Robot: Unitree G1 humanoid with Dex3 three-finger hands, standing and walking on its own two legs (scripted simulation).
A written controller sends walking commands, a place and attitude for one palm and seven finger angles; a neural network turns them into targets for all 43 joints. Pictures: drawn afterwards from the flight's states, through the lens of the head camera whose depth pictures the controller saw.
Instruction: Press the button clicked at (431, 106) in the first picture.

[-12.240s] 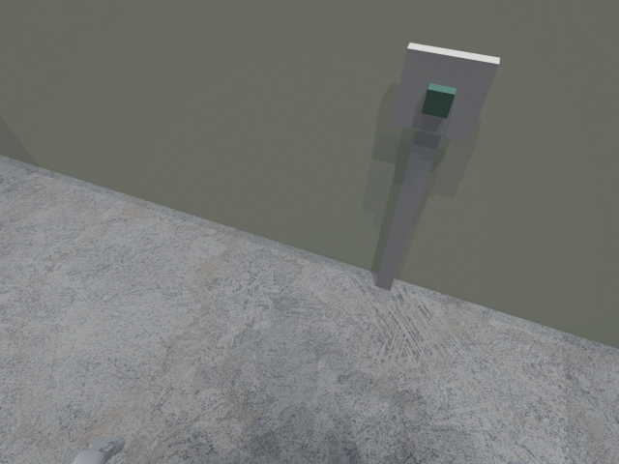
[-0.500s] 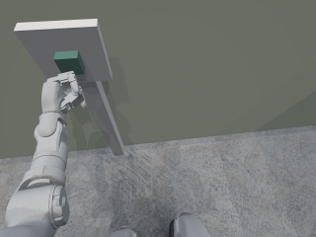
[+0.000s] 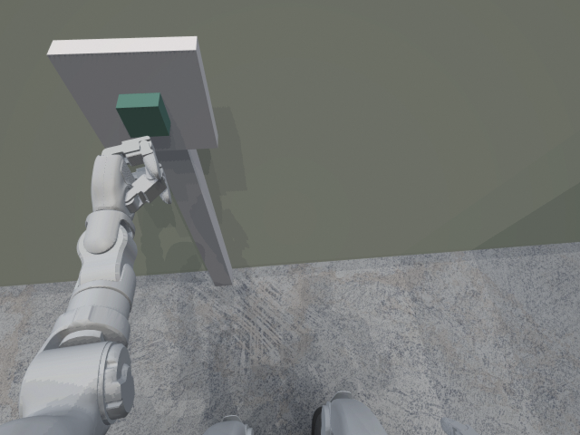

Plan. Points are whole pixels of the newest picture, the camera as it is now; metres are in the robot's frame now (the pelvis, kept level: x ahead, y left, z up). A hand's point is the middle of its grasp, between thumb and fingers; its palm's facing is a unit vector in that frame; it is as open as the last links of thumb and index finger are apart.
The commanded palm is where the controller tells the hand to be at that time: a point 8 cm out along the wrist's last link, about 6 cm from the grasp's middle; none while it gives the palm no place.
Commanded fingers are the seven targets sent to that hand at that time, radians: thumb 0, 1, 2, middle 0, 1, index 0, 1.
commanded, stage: press the button with the knuckle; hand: left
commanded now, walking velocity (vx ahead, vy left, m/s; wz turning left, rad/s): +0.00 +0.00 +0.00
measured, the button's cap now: (145, 114) +0.54 +0.20 +0.10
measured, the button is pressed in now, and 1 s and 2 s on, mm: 0 9 0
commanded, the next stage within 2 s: hold the button down briefly in 1.04 s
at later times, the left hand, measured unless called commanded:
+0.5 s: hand (166, 161) +0.48 +0.17 +0.06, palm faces +0.06 -1.00 -0.02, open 3.1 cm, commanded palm +0.45 +0.22 +0.07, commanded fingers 0.00 0.90 0.90 -1.30 -1.50 -1.30 -1.50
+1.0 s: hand (164, 155) +0.49 +0.17 +0.06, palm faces +0.06 -1.00 -0.04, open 2.9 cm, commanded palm +0.49 +0.22 +0.07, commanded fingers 0.00 0.90 0.90 -1.30 -1.50 -1.30 -1.50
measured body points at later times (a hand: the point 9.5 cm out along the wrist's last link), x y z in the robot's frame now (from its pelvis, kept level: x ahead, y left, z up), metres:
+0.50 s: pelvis +0.01 +0.00 +0.00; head +0.11 +0.00 +0.43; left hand +0.47 +0.22 +0.07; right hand +0.04 -0.26 -0.12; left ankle -0.02 +0.10 -0.69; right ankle +0.06 -0.11 -0.69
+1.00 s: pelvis -0.01 +0.00 -0.01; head +0.12 +0.01 +0.42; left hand +0.48 +0.23 +0.07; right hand +0.01 -0.27 -0.13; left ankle -0.02 +0.10 -0.69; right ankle +0.06 -0.11 -0.69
